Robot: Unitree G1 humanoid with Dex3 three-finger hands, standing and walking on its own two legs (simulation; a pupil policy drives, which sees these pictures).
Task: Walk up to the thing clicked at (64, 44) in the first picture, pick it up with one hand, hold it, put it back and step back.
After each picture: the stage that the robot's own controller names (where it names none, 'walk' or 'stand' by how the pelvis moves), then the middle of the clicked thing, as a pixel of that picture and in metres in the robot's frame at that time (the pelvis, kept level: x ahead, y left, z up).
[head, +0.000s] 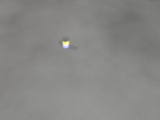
stand; (65, 42) +1.41 +0.18 -0.72
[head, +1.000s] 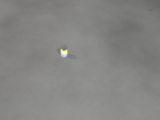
walk; (64, 51) +1.29 +0.11 -0.72
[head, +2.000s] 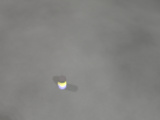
walk; (62, 82) +0.78 +0.12 -0.71
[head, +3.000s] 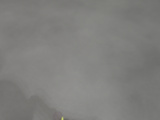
walk; (58, 118) +0.48 +0.18 -0.69
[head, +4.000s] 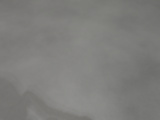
stand; out of the picture +0.39 +0.19 -0.72
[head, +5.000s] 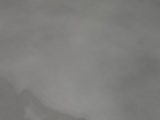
stand; out of the picture +0.38 +0.19 -0.72
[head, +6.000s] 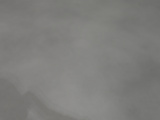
stand; out of the picture +0.39 +0.18 -0.73
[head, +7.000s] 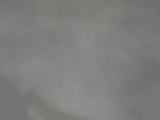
stand; out of the picture +0.38 +0.17 -0.73
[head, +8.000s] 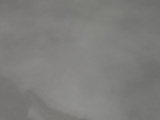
go down; out of the picture +0.38 +0.17 -0.73
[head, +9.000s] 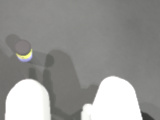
go down; (23, 51) +0.49 +0.20 -0.32
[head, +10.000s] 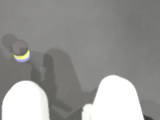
close in; (21, 51) +0.48 +0.20 -0.30
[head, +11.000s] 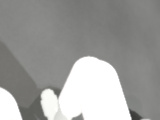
close in; out of the picture +0.47 +0.26 -0.23
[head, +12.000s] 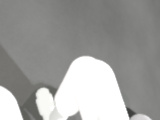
close; out of the picture +0.46 +0.26 -0.24
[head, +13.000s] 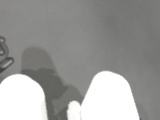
lift; out of the picture +0.39 +0.24 -0.15
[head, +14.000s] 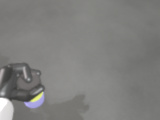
hold; (31, 90) +0.32 +0.17 +0.00
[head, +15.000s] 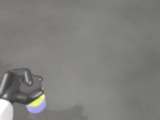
hold; (33, 95) +0.32 +0.17 -0.01
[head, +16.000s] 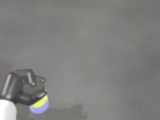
hold; (36, 96) +0.32 +0.16 -0.02
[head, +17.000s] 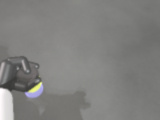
crouch; (31, 82) +0.37 +0.17 -0.06
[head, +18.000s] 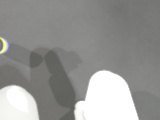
lower; out of the picture +0.50 +0.22 -0.24
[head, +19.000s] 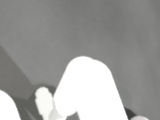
lower; out of the picture +0.61 +0.30 -0.27
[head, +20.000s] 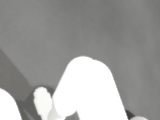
lower; out of the picture +0.61 +0.28 -0.27
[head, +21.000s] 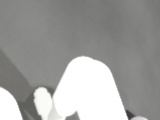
lower; out of the picture +0.63 +0.24 -0.26
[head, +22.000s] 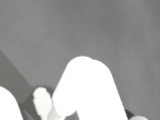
lower; out of the picture +0.64 +0.19 -0.26
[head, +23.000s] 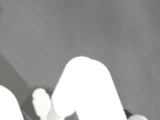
open; out of the picture +0.66 +0.13 -0.26
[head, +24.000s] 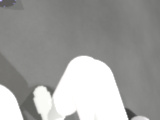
rise; out of the picture +0.68 +0.05 -0.26
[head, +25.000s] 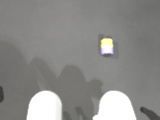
walk; (106, 46) +0.65 -0.18 -0.43
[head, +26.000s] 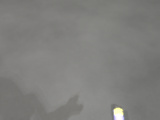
stand; (118, 114) +0.55 -0.31 -0.69
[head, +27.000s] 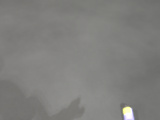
stand; (128, 113) +0.56 -0.38 -0.69
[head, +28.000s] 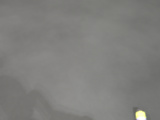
stand; (140, 117) +0.55 -0.48 -0.73
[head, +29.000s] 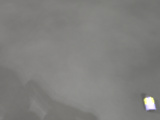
walk; (149, 103) +0.58 -0.56 -0.73
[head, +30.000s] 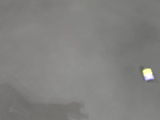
walk; (147, 74) +0.77 -0.63 -0.73
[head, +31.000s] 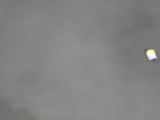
walk; (151, 55) +1.01 -0.65 -0.72
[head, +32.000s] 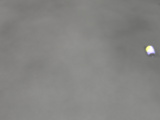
stand; (150, 50) +1.27 -0.71 -0.73
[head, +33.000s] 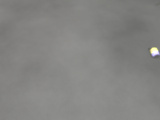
stand; (154, 52) +1.25 -0.80 -0.74
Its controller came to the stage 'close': yes
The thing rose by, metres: 0.71
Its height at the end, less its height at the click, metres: -0.02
